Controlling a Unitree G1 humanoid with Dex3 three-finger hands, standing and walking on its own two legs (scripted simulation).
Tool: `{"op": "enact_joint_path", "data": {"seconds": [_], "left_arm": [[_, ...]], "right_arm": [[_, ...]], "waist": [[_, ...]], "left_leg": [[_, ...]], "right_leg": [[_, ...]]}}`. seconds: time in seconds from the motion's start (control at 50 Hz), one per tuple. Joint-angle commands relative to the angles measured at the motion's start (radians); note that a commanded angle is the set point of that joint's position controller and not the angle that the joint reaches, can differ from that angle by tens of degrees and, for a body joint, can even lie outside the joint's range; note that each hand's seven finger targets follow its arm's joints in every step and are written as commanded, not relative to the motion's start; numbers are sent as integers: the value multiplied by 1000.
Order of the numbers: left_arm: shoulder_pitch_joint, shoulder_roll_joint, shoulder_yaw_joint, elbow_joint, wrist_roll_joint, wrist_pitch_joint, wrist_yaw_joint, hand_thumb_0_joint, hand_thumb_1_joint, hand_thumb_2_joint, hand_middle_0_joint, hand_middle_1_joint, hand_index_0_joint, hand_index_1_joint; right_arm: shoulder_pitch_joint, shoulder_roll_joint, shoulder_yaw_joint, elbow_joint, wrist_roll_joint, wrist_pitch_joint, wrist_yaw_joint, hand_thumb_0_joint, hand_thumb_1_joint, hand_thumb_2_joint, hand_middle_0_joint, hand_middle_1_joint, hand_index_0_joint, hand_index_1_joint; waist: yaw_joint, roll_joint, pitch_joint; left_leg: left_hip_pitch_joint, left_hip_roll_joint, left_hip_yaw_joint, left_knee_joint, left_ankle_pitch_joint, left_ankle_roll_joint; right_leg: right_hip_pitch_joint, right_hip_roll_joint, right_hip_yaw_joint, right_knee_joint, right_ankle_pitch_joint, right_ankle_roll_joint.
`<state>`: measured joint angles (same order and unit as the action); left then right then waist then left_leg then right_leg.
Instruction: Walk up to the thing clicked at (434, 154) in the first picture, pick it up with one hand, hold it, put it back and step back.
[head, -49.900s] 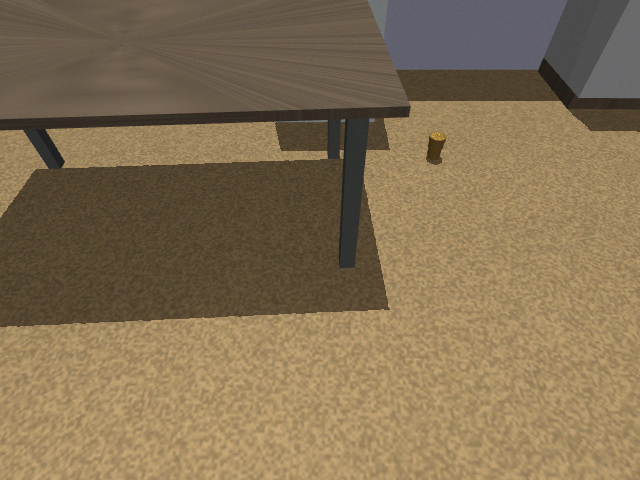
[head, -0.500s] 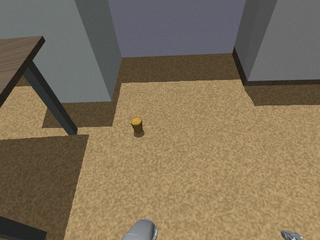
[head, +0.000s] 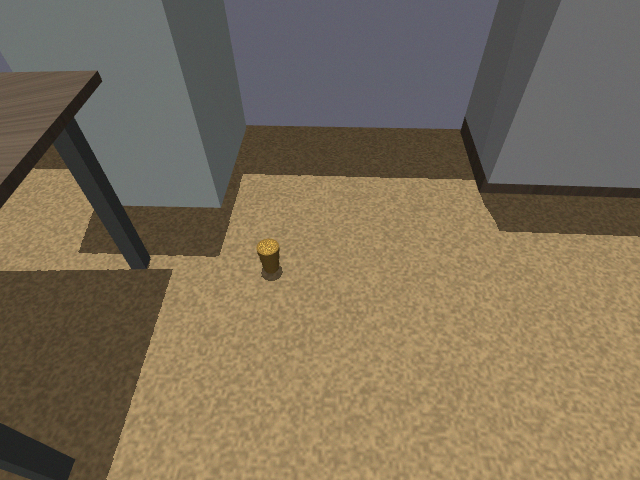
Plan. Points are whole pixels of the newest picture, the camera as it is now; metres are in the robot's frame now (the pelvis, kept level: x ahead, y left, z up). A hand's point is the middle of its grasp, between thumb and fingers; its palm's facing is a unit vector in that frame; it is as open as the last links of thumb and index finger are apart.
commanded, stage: step back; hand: left
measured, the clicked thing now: (269, 257) +1.01 +0.26 -0.69
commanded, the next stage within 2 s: stand in 0.54 s
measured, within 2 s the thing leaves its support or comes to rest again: neither
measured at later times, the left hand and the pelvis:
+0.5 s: hand out of the picture +0.10 +0.31 -0.15, palm faces +0.07 -0.91 -0.41, open 7.4 cm; pelvis +0.03 +0.02 -0.01, yaw +1 degrees
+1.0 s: hand out of the picture +0.09 +0.28 -0.14, palm faces -0.01 -0.94 -0.33, open 7.4 cm; pelvis +0.02 +0.02 +0.02, yaw +1 degrees
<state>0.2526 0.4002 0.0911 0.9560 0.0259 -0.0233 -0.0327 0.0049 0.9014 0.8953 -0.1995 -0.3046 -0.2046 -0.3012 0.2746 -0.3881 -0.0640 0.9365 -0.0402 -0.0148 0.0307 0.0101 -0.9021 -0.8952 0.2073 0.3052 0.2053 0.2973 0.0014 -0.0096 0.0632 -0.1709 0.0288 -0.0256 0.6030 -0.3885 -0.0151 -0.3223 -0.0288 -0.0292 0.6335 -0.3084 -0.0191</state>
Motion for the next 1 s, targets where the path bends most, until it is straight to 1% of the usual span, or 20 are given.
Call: {"op": "enact_joint_path", "data": {"seconds": [0.0, 0.02, 0.04, 0.06, 0.1, 0.26, 0.3, 0.34, 0.36, 0.38, 0.4, 0.46, 0.5, 0.52, 0.56, 0.58, 0.62, 0.7, 0.86, 0.98], "left_arm": [[130, 295, 77, -28, 23, -54, 46, 0, 900, 900, -200, -300, -200, -300], [67, 322, 78, -59, 18, -51, 46, 0, 900, 900, -200, -300, -200, -300], [1, 343, 78, -80, 16, -50, 47, 0, 900, 900, -200, -300, -200, -300], [-16, 310, 72, -83, 11, -54, 48, 0, 900, 900, -200, -300, -200, -300], [-40, 251, 48, -81, -1, -67, 53, 0, 900, 900, -200, -300, -200, -300], [-75, 241, 27, -78, -12, -54, 70, 0, 900, 900, -200, -300, -200, -300], [-108, 243, 22, -87, -19, -39, 73, 0, 900, 900, -200, -300, -200, -300], [-84, 203, 11, -87, -22, -26, 72, 0, 900, 900, -200, -300, -200, -300], [-76, 179, 3, -91, -28, -21, 71, 0, 900, 900, -200, -300, -200, -300], [-75, 174, 1, -70, -41, -12, 74, 0, 900, 900, -200, -300, -200, -300], [-64, 180, 2, -33, -33, -5, 76, 0, 900, 900, -200, -300, -200, -300], [-38, 182, 0, 4, -22, -13, 61, 0, 900, 900, -200, -300, -200, -300], [-42, 214, 11, 16, -19, -24, 62, 0, 900, 900, -200, -300, -200, -300], [-72, 189, -24, 22, -1, -30, 56, 0, 900, 900, -200, -300, -200, -300], [-168, 205, -28, 22, -11, -27, 43, 0, 900, 900, -200, -300, -200, -300], [-160, 169, -41, 31, -22, -21, 41, 0, 900, 900, -200, -300, -200, -300], [-141, 164, -49, 52, -28, -21, 43, 0, 900, 900, -200, -300, -200, -300], [-168, 172, -51, 80, -25, -22, 37, 0, 900, 900, -200, -300, -200, -300], [-188, 173, -58, 116, -18, -18, 31, 0, 900, 900, -200, -300, -200, -300], [-183, 178, -60, 122, -10, -21, 33, 0, 900, 900, -200, -300, -200, -300]], "right_arm": [[-47, -74, -6, -118, 21, -1, -29, 0, -900, -900, 200, 300, 200, 300], [-49, -147, -30, -105, 16, 11, -41, 0, -900, -900, 200, 300, 200, 300], [-34, -198, -49, -88, 15, 9, -47, 0, -900, -900, 200, 300, 200, 300], [-46, -215, -52, -76, 17, 4, -44, 0, -900, -900, 200, 300, 200, 300], [-17, -190, -46, -45, 21, 1, -38, 0, -900, -900, 200, 300, 200, 300], [-60, -146, -34, -31, 19, 17, -32, 0, -900, -900, 200, 300, 200, 300], [-46, -148, -37, -12, 18, 16, -33, 0, -900, -900, 200, 300, 200, 300], [-48, -185, -47, 2, 14, 7, -40, 0, -900, -900, 200, 300, 200, 300], [-69, -236, -56, -9, 9, 2, -44, 0, -900, -900, 200, 300, 200, 300], [-152, -272, -51, -27, 25, 4, -42, 0, -900, -900, 200, 300, 200, 300], [-209, -272, -50, -31, 27, 7, -39, 0, -900, -900, 200, 300, 200, 300], [-261, -215, -27, -23, 18, 16, -37, 0, -900, -900, 200, 300, 200, 300], [-267, -184, -16, -8, 26, 14, -39, 0, -900, -900, 200, 300, 200, 300], [-194, -146, -2, 8, 36, 3, -33, 0, -900, -900, 200, 300, 200, 300], [-156, -174, -7, 53, 33, -8, -30, 0, -900, -900, 200, 300, 200, 300], [-211, -189, -7, 58, 30, -16, -29, 0, -900, -900, 200, 300, 200, 300], [-247, -195, -5, 61, 26, -24, -26, 0, -900, -900, 200, 300, 200, 300], [-248, -176, 4, 83, 31, -30, -28, 0, -900, -900, 200, 300, 200, 300], [-257, -162, 8, 122, 34, -22, -24, 0, -900, -900, 200, 300, 200, 300], [-255, -163, 5, 131, 32, -14, -18, 0, -900, -900, 200, 300, 200, 300]], "waist": [[77, -213, -66], [70, -97, -47], [46, -96, 10], [35, -47, 43], [8, -37, 9], [8, -171, -80], [-13, -160, -104], [-5, -57, -137], [2, 59, -171], [19, 135, -169], [28, 181, -131], [49, 133, -87], [46, 87, -79], [7, 16, -132], [-38, 33, -104], [-7, 84, -102], [21, 63, -90], [7, 33, -98], [-1, 47, -56], [-7, 13, -42]], "left_leg": [[-464, -107, -9, 361, -184, 58], [-416, -67, -110, 436, -221, 47], [-388, -27, -128, 449, -226, 43], [-400, 4, -151, 466, -176, 43], [-353, 6, -150, 419, -87, 37], [-148, -1, 23, 131, -5, 15], [-78, -22, 74, -6, 135, 27], [9, 30, -13, -85, 413, 65], [30, 161, -179, -105, 505, 122], [-74, 246, -271, -146, 410, 220], [-185, 288, -310, -178, 280, 257], [-238, 165, -145, -148, 118, 145], [-236, 104, -98, -40, 198, 78], [-156, 49, -71, -33, 197, 50], [6, 88, -98, -152, 217, 63], [-8, 125, -135, -181, 252, 68], [-56, 144, -150, -204, 315, 77], [5, 116, -93, -235, 388, 48], [-5, 100, -76, -340, 170, 27], [15, 93, -69, -332, 113, 25]], "right_leg": [[350, -249, 471, -334, -101, -85], [209, -379, 614, -408, -288, -166], [106, -420, 669, -398, -294, -252], [97, -389, 590, -374, -196, -256], [123, -273, 353, -309, 74, -171], [83, -234, 132, -120, 621, -147], [73, -203, 99, -38, 586, -118], [36, -149, 77, 66, 469, -54], [-12, -75, 44, 152, 302, -19], [23, 12, -7, 179, 12, -2], [91, 11, 3, 180, -190, -6], [136, -15, 34, -5, -33, -19], [164, -72, 135, -90, 125, -38], [139, -170, 241, -199, 124, -61], [3, -123, 175, -161, 78, -36], [47, -61, 98, -148, 80, -12], [147, -62, 82, -183, 129, 3], [185, -85, 92, -235, 224, -3], [176, -94, 103, -331, 83, 3], [116, -102, 120, -389, -26, 4]]}}
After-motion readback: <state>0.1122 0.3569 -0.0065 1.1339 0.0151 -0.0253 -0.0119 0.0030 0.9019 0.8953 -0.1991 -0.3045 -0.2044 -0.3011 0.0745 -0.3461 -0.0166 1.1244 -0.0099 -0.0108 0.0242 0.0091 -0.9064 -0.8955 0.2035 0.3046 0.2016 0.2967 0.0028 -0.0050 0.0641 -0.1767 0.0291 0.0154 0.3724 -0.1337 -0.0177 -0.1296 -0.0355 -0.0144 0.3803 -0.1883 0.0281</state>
